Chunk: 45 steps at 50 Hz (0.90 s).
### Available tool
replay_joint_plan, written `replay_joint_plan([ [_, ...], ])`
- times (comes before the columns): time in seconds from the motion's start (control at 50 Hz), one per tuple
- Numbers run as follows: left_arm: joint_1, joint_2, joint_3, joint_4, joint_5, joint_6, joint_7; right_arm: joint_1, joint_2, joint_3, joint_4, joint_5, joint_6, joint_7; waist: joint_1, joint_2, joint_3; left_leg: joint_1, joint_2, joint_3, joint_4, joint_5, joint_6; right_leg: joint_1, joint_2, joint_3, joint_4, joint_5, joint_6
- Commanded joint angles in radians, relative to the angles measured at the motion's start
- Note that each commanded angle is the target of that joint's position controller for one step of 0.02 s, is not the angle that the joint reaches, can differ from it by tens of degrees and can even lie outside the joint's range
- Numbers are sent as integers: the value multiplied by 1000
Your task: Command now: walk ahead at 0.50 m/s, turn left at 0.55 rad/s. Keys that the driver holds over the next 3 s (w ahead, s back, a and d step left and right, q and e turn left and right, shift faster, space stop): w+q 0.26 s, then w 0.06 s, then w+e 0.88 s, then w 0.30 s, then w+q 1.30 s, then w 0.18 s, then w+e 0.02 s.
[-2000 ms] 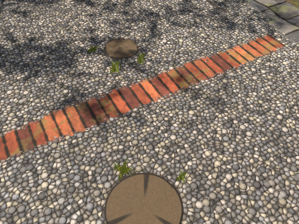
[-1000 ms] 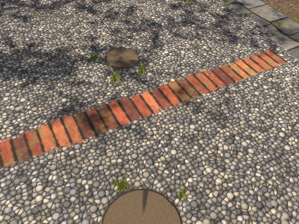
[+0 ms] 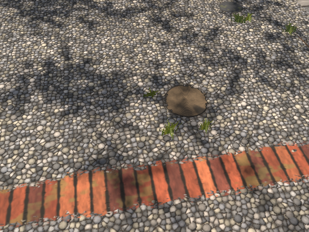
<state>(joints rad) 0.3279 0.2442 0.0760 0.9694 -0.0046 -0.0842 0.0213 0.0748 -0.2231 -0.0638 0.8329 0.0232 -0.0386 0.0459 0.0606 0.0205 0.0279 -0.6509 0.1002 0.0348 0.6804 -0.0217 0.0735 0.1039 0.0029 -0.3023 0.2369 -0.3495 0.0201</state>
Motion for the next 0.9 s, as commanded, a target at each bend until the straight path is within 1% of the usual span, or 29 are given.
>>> replay_joint_plan([
  [0.02, -4, 203, 46, -50, -14, 13, 8, -67, -88, -23, -108, 5, -11, 17, -45, -96, 31, 41, -71, 86, -25, -128, 45, 19, -310, 55, 93, 906, -140],
  [0.04, -23, 218, 49, -59, -17, 21, 10, 15, -120, -40, -98, 9, -9, 17, -97, -116, -25, 155, -115, 111, -23, -173, 68, 12, -303, 44, 224, 1057, -128],
  [0.06, -50, 224, 48, -69, -23, 28, 10, 160, -171, -69, -67, 12, -10, 11, -182, -111, -103, 361, -162, 120, -87, -130, 103, -46, -274, 26, 420, 1085, -101],
  [0.08, -53, 213, 41, -86, -14, 23, 12, 326, -255, -109, -26, 11, -3, -10, -255, -46, -193, 665, -122, -8, -134, -115, 151, -262, -235, 27, 709, 847, -51],
  [0.1, 37, 41, -8, -139, 23, -4, -5, 330, -368, -127, -20, 13, -4, -21, -131, 233, -259, 1002, 150, -563, -195, -235, 325, -734, -38, 96, 1083, -138, 13],
  [0.12, -44, 88, -9, -171, -22, -56, -19, 367, -313, -103, -52, -8, -19, -18, -169, 142, -408, 1084, 247, -901, -382, -363, 388, -867, 28, 360, 1223, -255, -4],
  [0.14, -160, 138, 4, -203, -58, -80, -27, 343, -239, -82, -45, -18, -31, -15, -194, 82, -276, 1025, 221, -762, -411, -288, 320, -968, -25, 394, 1208, -159, -38],
  [0.16, -171, 132, 0, -204, -49, -90, -23, 275, -198, -70, -56, -10, -40, -15, -149, 15, -190, 880, 181, -622, -400, -195, 281, -944, -73, 394, 1121, -66, -58],
  [0.18, -163, 139, 8, -188, -20, -88, -15, 188, -160, -58, -78, -7, -43, -14, -100, -34, -134, 721, 138, -514, -406, -90, 252, -864, -108, 393, 1033, -14, -54],
  [0.2, -134, 151, 18, -183, -6, -73, -13, 140, -136, -47, -99, -16, -45, -18, -60, -28, -115, 612, 113, -453, -429, -10, 243, -781, -133, 401, 983, 21, -47],
  [0.26, -138, 129, 19, -200, 12, -37, -13, 147, -167, -51, -106, -10, -49, -34, -31, -25, -73, 469, 76, -362, -465, 120, 244, -717, -137, 377, 839, 62, 2],
  [0.32, -239, 95, 6, -231, 19, -25, -13, 204, -185, -53, -89, -8, -49, -54, -67, 1, -40, 442, 30, -262, -477, 174, 207, -739, -116, 343, 623, 260, 30],
  [0.38, -314, 66, -10, -238, 5, -31, -29, 248, -167, -43, -67, -9, -47, -58, -117, 50, -27, 449, -5, -179, -481, 97, 151, -677, -86, 310, 404, 486, 13],
  [0.44, -389, 81, -14, -261, -9, -34, -42, 295, -177, -40, -40, -13, -53, -54, -156, 63, 10, 528, 46, -197, -485, 21, 141, -707, -79, 305, 329, 534, -19],
  [0.5, -436, 97, -16, -292, -13, -42, -64, 325, -189, -41, -15, -18, -45, -57, -165, 50, 35, 701, 115, -201, -436, 115, 130, -822, -71, 308, 296, 420, -67],
  [0.54, -417, 102, -17, -300, -16, -45, -81, 314, -198, -43, -11, -19, -36, -62, -144, 57, 25, 764, 136, -176, -387, 260, 110, -812, -53, 296, 284, 328, -99],
  [0.56, -374, 116, -11, -292, -17, -44, -84, 292, -207, -44, -16, -22, -33, -65, -116, 69, -6, 770, 130, -150, -341, 423, 95, -739, -25, 276, 283, 286, -117],
  [0.58, -304, 140, 1, -277, -16, -40, -83, 275, -219, -46, -22, -25, -28, -68, -78, 84, -63, 771, 116, -123, -259, 618, 82, -627, 16, 247, 293, 258, -136],
  [0.6, -169, 173, 21, -241, -12, -36, -80, 249, -220, -42, -31, -26, -21, -70, -3, 67, -142, 736, 76, -76, -93, 741, 58, -442, 53, 224, 266, 297, -164],
  [0.62, -11, 222, 38, -213, -4, -30, -72, 242, -208, -32, -53, -34, -23, -75, 63, 9, -248, 553, 45, -47, 158, 568, 24, -161, -52, 378, 286, 357, -220],
  [0.64, 81, 313, 61, -205, -1, -28, -72, 367, -105, 0, -73, -41, -46, -61, 14, -238, -382, 134, -136, -25, 574, -61, -66, 229, -294, 864, 246, 248, -409],
  [0.66, 115, 237, 43, -185, -19, -20, -72, 335, -134, 3, -68, -30, -74, -49, 43, -245, -420, -56, -177, -147, 680, -507, -64, 326, -332, 1110, 87, 76, -422],
  [0.68, 43, 195, 30, -205, -20, -14, -64, 230, -191, -9, -103, 4, -94, -37, 49, -175, -256, -161, -112, -175, 709, -450, -47, 217, -308, 991, 65, -6, -364],
  [0.7, -27, 177, 23, -229, -12, -9, -59, 159, -192, -6, -123, 4, -104, -36, 28, -65, -158, -147, -69, -156, 648, -373, -38, 53, -272, 878, 45, 41, -331],
  [0.72, -76, 160, 16, -244, -6, -6, -58, 133, -187, -9, -129, -16, -106, -41, -9, -1, -84, -105, -40, -142, 557, -331, -43, -99, -239, 801, 23, 140, -318],
  [0.74, -101, 147, 9, -257, 3, -7, -56, 145, -188, -17, -133, -33, -99, -47, -45, -8, -65, -34, -13, -141, 489, -304, -51, -195, -208, 746, 0, 237, -311],
  [0.8, -106, 163, 14, -270, -3, -8, -46, 177, -153, -14, -143, -42, -72, -59, -81, -68, -60, 35, -5, -110, 355, -271, -93, -321, -160, 645, -29, 398, -318],
  [0.84, -77, 193, 25, -267, -10, -7, -33, 112, -136, -7, -170, -44, -65, -65, -65, -69, -46, 33, -18, -93, 223, -160, -120, -359, -134, 593, -35, 445, -305],
  [0.9, -26, 200, 30, -257, -22, 6, -19, -3, -107, 4, -201, -40, -71, -60, -19, -85, -43, 106, -64, -86, -12, 50, -130, -388, -79, 545, -10, 399, -251],
])
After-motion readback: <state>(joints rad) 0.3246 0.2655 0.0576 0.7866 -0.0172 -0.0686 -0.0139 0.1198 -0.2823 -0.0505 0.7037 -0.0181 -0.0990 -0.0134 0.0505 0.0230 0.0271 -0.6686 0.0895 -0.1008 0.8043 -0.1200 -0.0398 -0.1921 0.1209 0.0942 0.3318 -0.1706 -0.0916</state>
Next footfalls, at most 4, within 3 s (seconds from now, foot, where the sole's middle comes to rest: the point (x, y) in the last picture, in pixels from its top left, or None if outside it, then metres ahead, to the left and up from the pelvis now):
0.08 left None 0.22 0.11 -0.77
0.62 right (173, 210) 0.57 -0.03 -0.77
1.10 left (133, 155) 0.84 0.17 -0.77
1.58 right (198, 129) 1.02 -0.16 -0.77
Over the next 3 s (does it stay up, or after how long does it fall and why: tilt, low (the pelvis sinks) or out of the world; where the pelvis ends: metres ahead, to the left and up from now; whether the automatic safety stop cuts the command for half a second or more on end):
stays up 1.65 0.03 0.01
